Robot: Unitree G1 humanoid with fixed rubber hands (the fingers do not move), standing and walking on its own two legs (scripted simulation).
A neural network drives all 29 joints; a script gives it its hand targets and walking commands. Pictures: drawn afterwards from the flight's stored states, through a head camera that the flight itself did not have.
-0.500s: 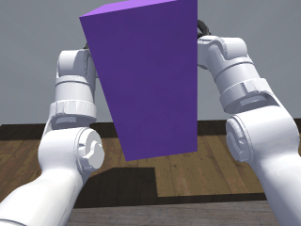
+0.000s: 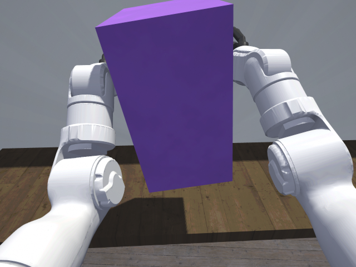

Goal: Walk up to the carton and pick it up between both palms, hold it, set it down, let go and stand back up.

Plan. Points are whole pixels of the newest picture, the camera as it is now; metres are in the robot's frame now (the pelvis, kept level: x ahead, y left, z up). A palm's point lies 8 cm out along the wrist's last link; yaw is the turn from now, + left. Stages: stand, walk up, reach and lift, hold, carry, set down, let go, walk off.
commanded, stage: hold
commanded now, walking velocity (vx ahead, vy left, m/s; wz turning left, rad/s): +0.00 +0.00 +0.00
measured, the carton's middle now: (176, 92) +0.35 -0.01 +0.32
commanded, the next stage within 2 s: set down in 1.92 s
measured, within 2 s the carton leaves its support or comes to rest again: neither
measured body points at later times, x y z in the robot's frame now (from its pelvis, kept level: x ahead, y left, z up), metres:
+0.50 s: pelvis +0.00 +0.00 +0.00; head -0.10 +0.01 +0.44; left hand +0.39 +0.13 +0.34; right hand +0.37 -0.13 +0.37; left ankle +0.01 +0.13 -0.75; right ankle +0.02 -0.11 -0.75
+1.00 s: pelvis +0.00 +0.00 +0.00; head -0.11 +0.01 +0.44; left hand +0.38 +0.13 +0.35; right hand +0.37 -0.13 +0.38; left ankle +0.01 +0.13 -0.75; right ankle +0.02 -0.11 -0.75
